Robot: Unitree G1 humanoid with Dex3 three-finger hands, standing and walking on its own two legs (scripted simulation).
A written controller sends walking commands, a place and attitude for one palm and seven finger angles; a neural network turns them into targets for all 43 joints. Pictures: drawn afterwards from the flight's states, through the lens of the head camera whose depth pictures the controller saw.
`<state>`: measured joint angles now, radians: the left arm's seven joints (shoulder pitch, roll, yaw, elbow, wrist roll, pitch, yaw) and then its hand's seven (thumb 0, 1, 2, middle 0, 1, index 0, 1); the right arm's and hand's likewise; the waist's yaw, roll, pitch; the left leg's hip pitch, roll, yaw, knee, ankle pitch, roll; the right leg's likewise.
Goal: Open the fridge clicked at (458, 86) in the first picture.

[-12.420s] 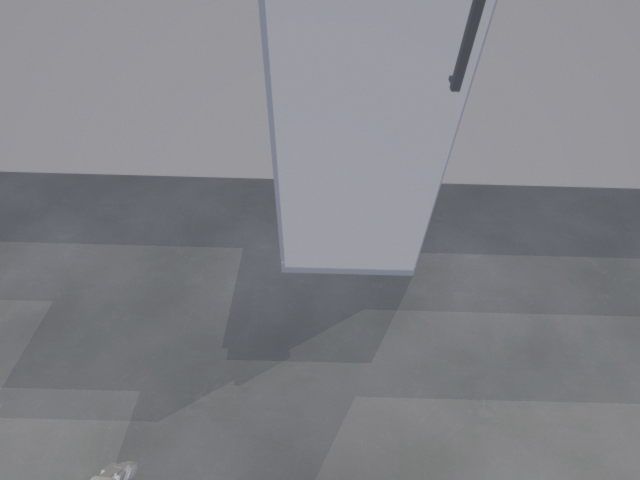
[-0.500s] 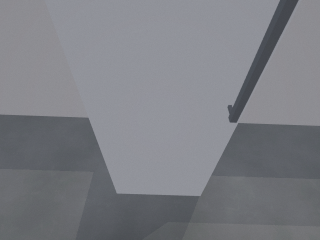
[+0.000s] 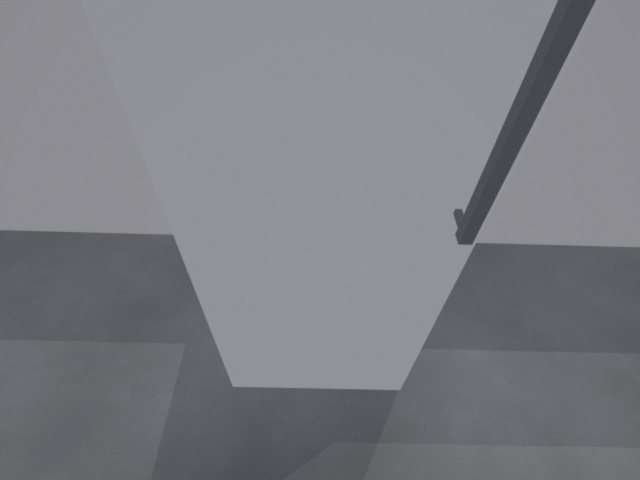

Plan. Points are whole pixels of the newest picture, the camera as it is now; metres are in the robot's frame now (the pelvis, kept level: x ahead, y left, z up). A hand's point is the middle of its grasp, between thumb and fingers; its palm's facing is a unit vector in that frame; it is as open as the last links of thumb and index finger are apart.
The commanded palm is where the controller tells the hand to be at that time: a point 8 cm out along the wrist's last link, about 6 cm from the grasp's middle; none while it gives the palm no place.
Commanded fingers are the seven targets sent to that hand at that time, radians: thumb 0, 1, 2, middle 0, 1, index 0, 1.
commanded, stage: raise the hand to about handle height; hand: right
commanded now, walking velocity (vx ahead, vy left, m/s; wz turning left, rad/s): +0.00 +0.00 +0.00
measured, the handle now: (501, 137) +0.45 -0.18 +0.22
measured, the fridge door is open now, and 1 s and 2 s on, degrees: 0 0 0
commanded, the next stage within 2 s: none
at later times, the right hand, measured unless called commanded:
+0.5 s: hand out of the picture +0.13 -0.20 -0.02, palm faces +0.08 +1.00 +0.02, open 8.8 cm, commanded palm +0.13 -0.26 +0.02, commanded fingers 0.00 -0.34 -0.66 0.24 0.66 0.24 0.66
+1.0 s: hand (625, 393) +0.20 -0.26 +0.12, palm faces +0.11 +0.99 -0.10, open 11.8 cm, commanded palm +0.17 -0.30 +0.12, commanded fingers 0.00 0.24 -0.41 0.28 1.03 0.28 1.03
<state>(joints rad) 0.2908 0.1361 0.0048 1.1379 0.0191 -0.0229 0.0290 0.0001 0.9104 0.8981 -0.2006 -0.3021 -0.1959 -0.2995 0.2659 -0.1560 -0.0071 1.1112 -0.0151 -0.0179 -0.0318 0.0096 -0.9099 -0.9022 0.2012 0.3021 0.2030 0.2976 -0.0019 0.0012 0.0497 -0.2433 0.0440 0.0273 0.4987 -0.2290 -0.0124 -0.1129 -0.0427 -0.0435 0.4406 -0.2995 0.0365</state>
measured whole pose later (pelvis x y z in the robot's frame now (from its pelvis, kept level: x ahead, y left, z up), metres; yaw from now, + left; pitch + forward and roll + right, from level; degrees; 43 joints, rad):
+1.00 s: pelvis -0.01 -0.02 -0.02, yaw -2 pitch +1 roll +1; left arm 0.34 0.26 -0.06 0.61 -0.05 -0.33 0.08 0.01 0.90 0.90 -0.21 -0.30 -0.20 -0.30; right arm 0.29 -0.34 -0.38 -0.16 0.36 -0.09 0.33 0.01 0.02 -0.51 0.27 0.89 0.27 0.89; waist -0.03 -0.03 -0.05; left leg -0.38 0.06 0.06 0.66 -0.29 -0.03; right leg -0.31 -0.04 0.00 0.70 -0.41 0.01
